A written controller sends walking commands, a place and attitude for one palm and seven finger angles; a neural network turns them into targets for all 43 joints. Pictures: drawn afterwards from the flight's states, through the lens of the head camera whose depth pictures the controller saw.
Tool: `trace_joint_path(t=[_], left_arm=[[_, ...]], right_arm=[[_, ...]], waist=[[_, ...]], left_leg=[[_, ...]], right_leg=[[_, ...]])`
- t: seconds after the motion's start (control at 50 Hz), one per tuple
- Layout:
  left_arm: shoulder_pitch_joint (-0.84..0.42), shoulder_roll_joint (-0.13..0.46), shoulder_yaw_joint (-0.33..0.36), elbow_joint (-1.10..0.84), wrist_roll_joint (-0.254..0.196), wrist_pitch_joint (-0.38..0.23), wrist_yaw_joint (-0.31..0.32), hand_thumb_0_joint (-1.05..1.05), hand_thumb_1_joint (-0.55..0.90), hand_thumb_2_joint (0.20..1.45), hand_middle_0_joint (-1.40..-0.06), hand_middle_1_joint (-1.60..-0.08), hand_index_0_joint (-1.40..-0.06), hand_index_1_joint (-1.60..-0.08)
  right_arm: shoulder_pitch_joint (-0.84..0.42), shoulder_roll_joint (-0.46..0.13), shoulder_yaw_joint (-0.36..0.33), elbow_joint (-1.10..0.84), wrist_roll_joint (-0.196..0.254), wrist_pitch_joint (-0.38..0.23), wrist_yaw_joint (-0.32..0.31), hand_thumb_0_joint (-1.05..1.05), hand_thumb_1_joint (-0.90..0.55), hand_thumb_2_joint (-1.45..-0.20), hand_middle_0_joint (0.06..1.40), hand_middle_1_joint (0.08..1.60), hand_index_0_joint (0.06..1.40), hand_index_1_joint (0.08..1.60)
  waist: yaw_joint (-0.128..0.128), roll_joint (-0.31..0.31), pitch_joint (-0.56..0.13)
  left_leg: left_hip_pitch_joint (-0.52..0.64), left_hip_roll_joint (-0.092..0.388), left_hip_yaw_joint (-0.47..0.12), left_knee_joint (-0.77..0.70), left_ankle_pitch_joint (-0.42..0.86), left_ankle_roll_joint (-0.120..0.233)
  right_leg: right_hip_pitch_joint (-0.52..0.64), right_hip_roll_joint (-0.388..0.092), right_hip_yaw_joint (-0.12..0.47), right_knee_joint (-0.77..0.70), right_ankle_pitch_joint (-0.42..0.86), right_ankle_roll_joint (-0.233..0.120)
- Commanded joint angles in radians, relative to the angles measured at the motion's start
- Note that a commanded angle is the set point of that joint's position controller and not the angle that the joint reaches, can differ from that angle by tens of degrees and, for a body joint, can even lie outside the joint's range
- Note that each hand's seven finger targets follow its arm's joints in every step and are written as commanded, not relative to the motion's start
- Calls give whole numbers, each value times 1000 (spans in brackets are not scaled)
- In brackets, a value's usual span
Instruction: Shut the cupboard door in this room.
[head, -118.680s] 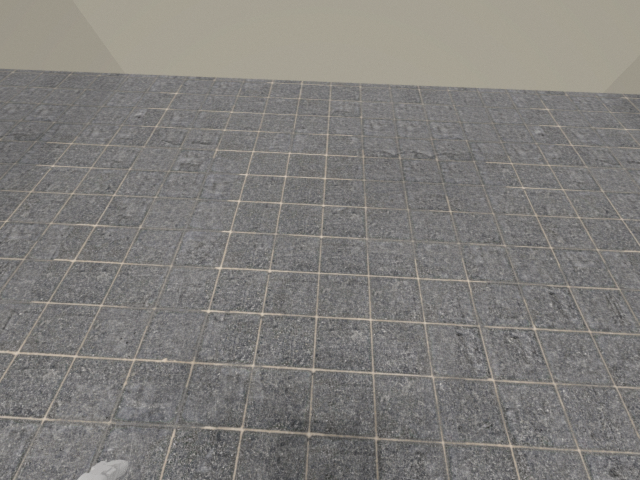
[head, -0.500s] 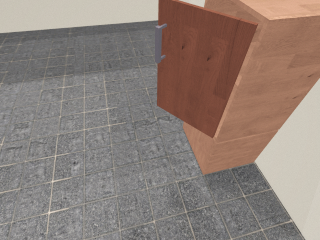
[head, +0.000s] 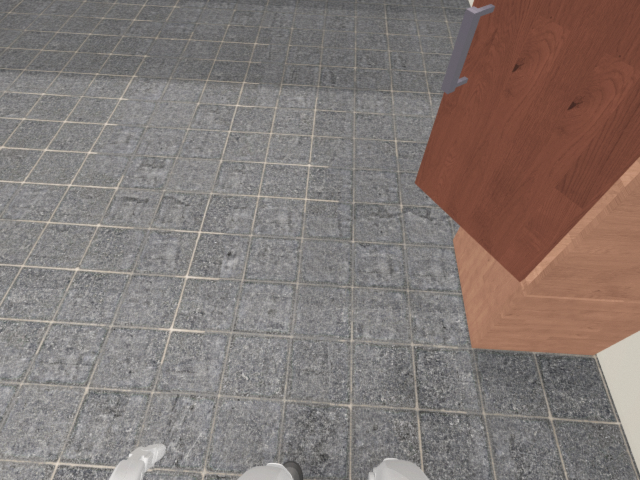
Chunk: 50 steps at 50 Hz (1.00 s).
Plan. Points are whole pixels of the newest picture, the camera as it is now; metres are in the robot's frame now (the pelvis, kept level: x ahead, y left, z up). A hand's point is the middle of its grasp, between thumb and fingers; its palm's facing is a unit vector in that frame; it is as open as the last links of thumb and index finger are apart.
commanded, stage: walk to a spot facing it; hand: left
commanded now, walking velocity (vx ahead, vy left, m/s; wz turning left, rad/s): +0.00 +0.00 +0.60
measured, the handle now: (467, 50) +0.84 -0.26 +0.07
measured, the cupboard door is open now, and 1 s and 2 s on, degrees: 36 36 36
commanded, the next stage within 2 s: turn to face it in 1.74 s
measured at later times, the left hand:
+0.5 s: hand out of the picture -0.04 +0.17 -0.17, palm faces +0.36 -0.89 -0.28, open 7.3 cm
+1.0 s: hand out of the picture +0.00 +0.16 -0.15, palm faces +0.64 -0.73 -0.24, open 7.3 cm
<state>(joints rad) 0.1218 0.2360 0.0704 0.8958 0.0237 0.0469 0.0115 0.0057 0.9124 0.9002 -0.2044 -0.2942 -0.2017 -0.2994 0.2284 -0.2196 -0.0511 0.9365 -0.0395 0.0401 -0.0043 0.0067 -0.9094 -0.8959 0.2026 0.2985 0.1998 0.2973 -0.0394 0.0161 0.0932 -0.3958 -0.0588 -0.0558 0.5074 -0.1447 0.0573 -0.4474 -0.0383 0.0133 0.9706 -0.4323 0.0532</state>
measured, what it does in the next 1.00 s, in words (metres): steps on the spot, turning left: right foot, then left foot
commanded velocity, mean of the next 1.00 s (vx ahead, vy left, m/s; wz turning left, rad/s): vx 0.16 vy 0.00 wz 0.60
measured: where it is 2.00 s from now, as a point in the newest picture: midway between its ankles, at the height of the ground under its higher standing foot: (228, 422)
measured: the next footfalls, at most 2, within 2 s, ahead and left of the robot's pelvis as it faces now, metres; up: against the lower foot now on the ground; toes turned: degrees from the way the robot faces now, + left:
right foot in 0.18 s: +0.03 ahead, -0.16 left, +0.00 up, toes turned +9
left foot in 0.54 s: -0.01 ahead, +0.10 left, +0.00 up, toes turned +26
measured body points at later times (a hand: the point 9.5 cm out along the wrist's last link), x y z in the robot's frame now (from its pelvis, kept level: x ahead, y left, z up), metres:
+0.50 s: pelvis +0.00 -0.04 +0.00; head +0.06 -0.02 +0.44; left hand -0.06 +0.21 -0.14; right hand +0.19 -0.25 -0.15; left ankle -0.04 +0.08 -0.72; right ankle -0.01 -0.17 -0.73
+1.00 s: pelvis +0.10 -0.01 +0.01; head +0.13 +0.00 +0.46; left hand -0.03 +0.20 -0.13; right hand +0.31 -0.17 -0.14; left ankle +0.01 +0.10 -0.65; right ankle +0.13 -0.13 -0.73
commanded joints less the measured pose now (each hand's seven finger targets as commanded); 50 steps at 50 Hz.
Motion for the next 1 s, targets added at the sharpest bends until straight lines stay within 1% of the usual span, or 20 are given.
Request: trace_joint_path(t=[0.0,0.1,0.12,0.14,0.16,0.22,0.26,0.34,0.44,0.48,0.5,0.52,0.58,0.7,0.74,0.76,0.78,0.82,0.88,0.98], left_arm=[[41,82,15,-83,2,-15,9,0,900,900,-200,-300,-200,-300],[192,126,27,-58,-3,-13,15,0,900,900,-200,-300,-200,-300],[236,164,39,-53,3,-20,21,0,900,900,-200,-300,-200,-300],[219,256,56,-71,20,-28,28,0,900,900,-200,-300,-200,-300],[78,257,36,-104,13,-22,32,0,900,900,-200,-300,-200,-300],[-40,138,18,-117,8,-50,35,0,900,900,-200,-300,-200,-300],[45,151,21,-94,8,-59,32,0,900,900,-200,-300,-200,-300],[196,194,36,-54,9,-53,30,0,900,900,-200,-300,-200,-300],[201,211,49,-53,10,-47,27,0,900,900,-200,-300,-200,-300],[192,186,45,-68,-7,-44,21,0,900,900,-200,-300,-200,-300],[185,115,25,-104,-10,-42,11,0,900,900,-200,-300,-200,-300],[109,109,15,-153,2,-35,12,0,900,900,-200,-300,-200,-300],[-15,114,28,-147,2,-31,-5,0,900,900,-200,-300,-200,-300],[88,90,21,-105,5,-49,-38,0,900,900,-200,-300,-200,-300],[233,102,32,-60,10,-59,-38,0,900,900,-200,-300,-200,-300],[326,153,46,-40,18,-71,-29,0,900,900,-200,-300,-200,-300],[389,248,64,-37,29,-80,-10,0,900,900,-200,-300,-200,-300],[286,233,58,-66,14,-83,8,0,900,900,-200,-300,-200,-300],[139,119,30,-72,11,-110,5,0,900,900,-200,-300,-200,-300],[262,112,34,2,12,-121,7,0,900,900,-200,-300,-200,-300]], right_arm=[[46,-219,-65,-61,4,-12,-11,0,-900,-900,200,300,200,300],[-45,-210,-76,-102,10,9,-2,0,-900,-900,200,300,200,300],[-62,-163,-76,-112,18,14,3,0,-900,-900,200,300,200,300],[-43,-93,-68,-128,26,13,5,0,-900,-900,200,300,200,300],[-41,-131,-76,-126,10,12,9,0,-900,-900,200,300,200,300],[6,-115,-66,-99,12,14,26,0,-900,-900,200,300,200,300],[-34,-95,-50,-114,21,11,33,0,-900,-900,200,300,200,300],[-141,-70,-28,-143,25,11,36,0,-900,-900,200,300,200,300],[-117,-84,-26,-135,29,-1,33,0,-900,-900,200,300,200,300],[14,-165,-44,-102,17,-15,29,0,-900,-900,200,300,200,300],[75,-282,-75,-93,9,-18,24,0,-900,-900,200,300,200,300],[144,-310,-77,-70,13,-11,18,0,-900,-900,200,300,200,300],[43,-233,-56,-94,3,-26,-6,0,-900,-900,200,300,200,300],[-42,-234,-54,-114,3,-37,-1,0,-900,-900,200,300,200,300],[-101,-214,-53,-125,9,-33,2,0,-900,-900,200,300,200,300],[-117,-167,-46,-140,18,-35,5,0,-900,-900,200,300,200,300],[-113,-81,-26,-167,28,-42,10,0,-900,-900,200,300,200,300],[-156,-119,-42,-175,8,-38,25,0,-900,-900,200,300,200,300],[-99,-75,-37,-121,6,-31,50,0,-900,-900,200,300,200,300],[-157,-18,-15,-126,15,-36,64,0,-900,-900,200,300,200,300]], waist=[[-1,128,-167],[68,151,-152],[89,46,-144],[84,-247,-115],[41,-219,-28],[-35,-190,-13],[2,-188,-63],[75,-216,-87],[57,-245,-116],[-16,-79,-213],[-47,256,-256],[-80,210,-244],[-48,225,-54],[25,140,-74],[100,73,-81],[146,-76,-90],[182,-391,-108],[118,-257,-12],[27,-144,-4],[70,-176,-40]], left_leg=[[174,236,-379,-220,-84,96],[-24,138,-361,-199,-198,25],[-142,64,-289,-81,-277,-26],[-297,-79,-90,246,-377,-108],[-274,-43,-49,547,-396,-103],[-235,58,-20,726,-276,-104],[-206,52,41,611,-277,-119],[-141,44,123,389,-300,-112],[32,28,170,112,-233,-83],[362,119,66,-80,110,-34],[552,394,-300,-82,409,109],[501,489,-373,-123,297,198],[256,351,-347,-218,-185,147],[112,231,-248,-188,-347,95],[-84,166,-208,-84,-468,62],[-250,70,-128,105,-511,19],[-416,-46,28,454,-522,-41],[-421,66,-59,796,-401,-41],[-328,131,-5,765,-152,-66],[-288,116,128,433,-144,-62]], right_leg=[[17,32,-2,-123,-12,3],[326,77,-33,-470,80,-24],[427,-23,65,-644,35,-59],[426,-316,426,-820,-168,-176],[198,-459,443,-843,-117,-234],[207,-285,150,-665,348,-213],[331,-256,35,-576,665,-189],[455,-268,-21,-509,895,-162],[436,-284,-72,-411,916,-133],[232,-237,-166,-161,650,-50],[-74,-88,-192,73,-77,18],[-157,-74,-96,156,-273,2],[-208,-93,-13,166,-75,1],[73,-1,-102,-250,15,7],[340,36,-131,-394,110,8],[502,-59,-5,-542,-36,-16],[575,-367,418,-767,-323,-116],[328,-473,598,-875,-489,-220],[259,-332,108,-796,-30,-142],[470,-297,-163,-701,507,-127]])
